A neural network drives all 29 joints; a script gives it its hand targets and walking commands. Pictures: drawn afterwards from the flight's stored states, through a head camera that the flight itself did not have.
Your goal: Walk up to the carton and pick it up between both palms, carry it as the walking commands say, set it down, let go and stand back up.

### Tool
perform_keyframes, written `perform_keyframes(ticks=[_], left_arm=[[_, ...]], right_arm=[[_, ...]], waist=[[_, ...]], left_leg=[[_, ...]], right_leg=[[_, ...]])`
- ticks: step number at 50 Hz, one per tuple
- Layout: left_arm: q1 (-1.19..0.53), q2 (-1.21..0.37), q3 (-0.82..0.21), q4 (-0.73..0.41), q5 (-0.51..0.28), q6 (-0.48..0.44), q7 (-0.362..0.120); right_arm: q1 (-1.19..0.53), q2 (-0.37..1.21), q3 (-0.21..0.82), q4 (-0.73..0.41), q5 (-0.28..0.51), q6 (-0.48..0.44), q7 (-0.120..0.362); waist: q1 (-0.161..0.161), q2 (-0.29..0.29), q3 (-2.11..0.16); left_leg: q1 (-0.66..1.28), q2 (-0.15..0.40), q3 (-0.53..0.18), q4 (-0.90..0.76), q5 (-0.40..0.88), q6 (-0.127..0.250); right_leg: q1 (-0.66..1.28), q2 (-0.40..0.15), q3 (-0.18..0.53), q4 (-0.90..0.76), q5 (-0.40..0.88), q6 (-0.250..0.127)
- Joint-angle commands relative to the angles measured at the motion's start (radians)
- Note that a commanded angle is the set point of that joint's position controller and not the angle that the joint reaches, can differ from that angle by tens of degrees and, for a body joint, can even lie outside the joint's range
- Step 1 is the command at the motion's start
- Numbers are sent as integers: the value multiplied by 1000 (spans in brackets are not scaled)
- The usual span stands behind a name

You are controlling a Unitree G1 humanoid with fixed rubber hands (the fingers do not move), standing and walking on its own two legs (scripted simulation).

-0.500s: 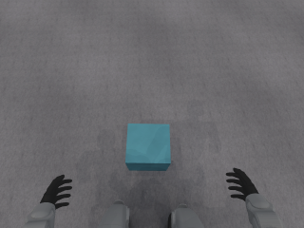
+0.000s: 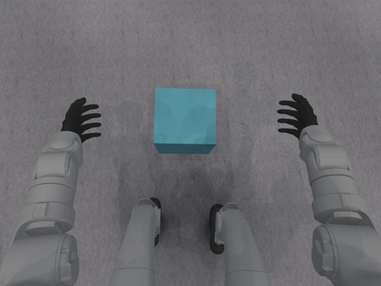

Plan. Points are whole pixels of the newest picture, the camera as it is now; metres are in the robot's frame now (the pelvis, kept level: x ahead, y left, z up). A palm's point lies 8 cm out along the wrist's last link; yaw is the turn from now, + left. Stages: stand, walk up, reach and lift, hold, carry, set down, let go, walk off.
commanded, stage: reach and lift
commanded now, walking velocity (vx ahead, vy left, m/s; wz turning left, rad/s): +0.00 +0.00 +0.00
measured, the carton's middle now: (184, 124) +0.55 +0.03 -0.56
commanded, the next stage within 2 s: none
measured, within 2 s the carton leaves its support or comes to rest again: neither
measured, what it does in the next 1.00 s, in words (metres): lowers itself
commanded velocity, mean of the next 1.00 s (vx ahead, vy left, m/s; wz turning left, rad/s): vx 0.00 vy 0.00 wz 0.00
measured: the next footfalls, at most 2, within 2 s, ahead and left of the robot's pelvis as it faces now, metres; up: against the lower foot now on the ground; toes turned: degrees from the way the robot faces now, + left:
none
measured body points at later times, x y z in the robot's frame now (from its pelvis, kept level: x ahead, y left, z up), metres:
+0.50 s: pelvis +0.01 +0.01 -0.03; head +0.34 +0.01 +0.28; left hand +0.54 +0.22 -0.15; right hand +0.56 -0.20 -0.14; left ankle +0.10 +0.15 -0.65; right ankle +0.08 -0.14 -0.65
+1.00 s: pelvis -0.03 +0.00 -0.10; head +0.34 +0.01 +0.14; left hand +0.55 +0.21 -0.24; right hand +0.56 -0.19 -0.24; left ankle +0.10 +0.15 -0.65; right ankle +0.08 -0.14 -0.65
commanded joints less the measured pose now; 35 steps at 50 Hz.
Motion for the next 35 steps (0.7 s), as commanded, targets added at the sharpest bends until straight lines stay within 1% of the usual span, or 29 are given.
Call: perform_keyframes(ticks=[1, 3, 5, 6, 7, 9, 10, 12, 13, 14, 15, 17, 18, 19, 21, 22, 23, 24, 25, 26, 27, 28, 29, 30, 31, 32, 33, 34, 35], left_arm=[[-389, 199, 71, -126, 25, -51, 36], [-395, 148, 58, -112, 37, -76, 52], [-414, 108, 75, -3, 31, -104, 63], [-503, 143, 83, -83, 30, -132, 69], [-474, 148, 85, -86, 29, -144, 78], [-498, 117, 97, -24, 34, -169, 84], [-506, 130, 109, -15, 36, -182, 87], [-541, 84, 83, -53, 33, -202, 93], [-540, 56, 80, -18, 10, -207, 93], [-610, 73, 70, -60, -4, -217, 85], [-585, 81, 87, -14, 19, -229, 87], [-658, 76, 87, -13, 22, -239, 87], [-616, 74, 112, 14, 34, -245, 85], [-719, 134, 140, -42, 36, -255, 84], [-778, 175, 167, -19, 36, -250, 86], [-752, 129, 127, 3, 31, -250, 75], [-734, 153, 156, -24, 43, -257, 82], [-744, 193, 163, -64, 41, -263, 92], [-731, 178, 171, -26, 50, -256, 79], [-741, 192, 170, -33, 41, -252, 68], [-767, 204, 146, -96, 32, -248, 66], [-726, 175, 132, -104, 11, -235, 72], [-798, 176, 101, -155, -41, -222, 70], [-817, 223, 113, -129, -27, -208, 69], [-810, 207, 103, -148, -44, -203, 66], [-850, 218, 83, -189, -60, -205, 69], [-884, 219, 70, -186, -47, -209, 70], [-864, 213, 87, -189, -22, -221, 62], [-869, 197, 91, -198, 3, -225, 72]], right_arm=[[-420, -224, -75, -158, -21, -70, 0], [-360, -184, -64, -43, -1, -83, 6], [-434, -177, -66, 15, -18, -117, 19], [-492, -199, -80, -39, -19, -139, 16], [-444, -212, -113, -14, -35, -152, 19], [-522, -239, -135, -29, -21, -198, 6], [-527, -219, -115, -2, -21, -208, 12], [-527, -217, -104, 24, -12, -218, 16], [-556, -197, -88, 53, -13, -228, 22], [-603, -230, -126, -23, 2, -239, 11], [-599, -218, -106, 9, 2, -248, 9], [-622, -185, -101, 46, 22, -259, 25], [-638, -160, -67, 20, 37, -266, 22], [-725, -214, -104, -21, 8, -270, 12], [-781, -219, -89, 7, 16, -254, -1], [-751, -214, -109, 3, 5, -259, -2], [-774, -217, -99, -29, 31, -259, -8], [-768, -215, -91, -29, 20, -251, -11], [-709, -199, -102, 22, 14, -247, -14], [-767, -161, -41, -44, 61, -233, -19], [-786, -231, -88, -120, 38, -237, -23], [-771, -256, -88, -131, 26, -231, -27], [-817, -258, -83, -174, 28, -216, -48], [-809, -239, -76, -172, 34, -194, -57], [-795, -235, -70, -184, 19, -186, -66], [-841, -218, -46, -194, 33, -180, -72], [-838, -224, -57, -184, 40, -179, -72], [-831, -209, -31, -217, 83, -200, -62], [-824, -213, -52, -193, 93, -210, -65]], waist=[[6, -2, -986], [6, 67, -1071], [19, 34, -960], [-12, -16, -1065], [-38, 34, -1162], [-6, 75, -1175], [10, 40, -1187], [-21, 40, -1229], [-3, 4, -1226], [-30, 9, -1367], [-2, 18, -1344], [9, 32, -1291], [52, 7, -1340], [26, -22, -1380], [46, -53, -1440], [5, -29, -1491], [51, -6, -1566], [62, -56, -1636], [44, -13, -1625], [109, -38, -1704], [48, -10, -1787], [54, -26, -1881], [14, -57, -1927], [31, -52, -1911], [8, -74, -1931], [21, -61, -1919], [19, -8, -1896], [61, 25, -1860], [63, 75, -1852]], left_leg=[[427, -92, 113, -88, 38, 15], [471, -103, 105, -110, 72, -1], [348, -111, 113, -94, 112, -4], [359, -108, 94, -89, 104, 8], [442, -120, 97, -67, 183, -3], [465, -115, 74, -52, 262, -8], [422, -114, 84, -33, 297, -7], [437, -118, 68, -45, 329, -11], [395, -121, 75, -43, 362, -11], [450, -117, 53, -9, 385, -3], [365, -119, 73, -10, 371, -9], [398, -116, 56, 8, 460, 1], [361, -120, 80, 24, 427, 8], [331, -115, 68, 30, 417, 7], [315, -118, 80, 16, 397, 24], [323, -125, 78, 25, 441, 23], [403, -123, 68, 26, 501, 25], [427, -132, 80, 58, 554, 29], [375, -122, 95, 64, 553, 25], [393, -134, 112, 63, 545, 38], [455, -130, 98, 68, 602, 33], [501, -135, 98, 77, 624, 27], [500, -130, 86, 83, 603, 32], [498, -137, 93, 97, 579, 35], [510, -142, 104, 103, 571, 37], [452, -143, 97, 120, 545, 35], [528, -144, 94, 125, 595, 34], [581, -141, 96, 144, 691, 33], [661, -136, 81, 166, 744, 30]], right_leg=[[294, 94, -71, -152, -4, 13], [273, 101, -88, -140, 53, -3], [191, 100, -94, -111, 68, 9], [202, 106, -97, -113, 86, 4], [185, 112, -112, -96, 149, 3], [119, 118, -100, -86, 178, -3], [124, 117, -94, -71, 218, 9], [92, 124, -95, -78, 247, 2], [101, 125, -96, -66, 280, 8], [149, 130, -85, -61, 305, -3], [174, 124, -73, -36, 343, 6], [28, 130, -74, -36, 358, 5], [117, 123, -55, -30, 360, 12], [138, 121, -62, -16, 372, 12], [199, 117, -41, -27, 387, 10], [215, 122, -60, -14, 451, 6], [182, 126, -61, 10, 468, 6], [226, 128, -61, 22, 509, 10], [260, 122, -49, 17, 555, 9], [337, 118, -42, 25, 570, 9], [351, 127, -61, 33, 616, 5], [446, 120, -59, 45, 648, 1], [489, 125, -69, 58, 655, -1], [505, 114, -58, 68, 644, 2], [560, 114, -61, 56, 643, 5], [589, 111, -53, 102, 650, -1], [533, 108, -53, 101, 649, -10], [460, 124, -59, 103, 666, -2], [353, 121, -63, 111, 617, 0]])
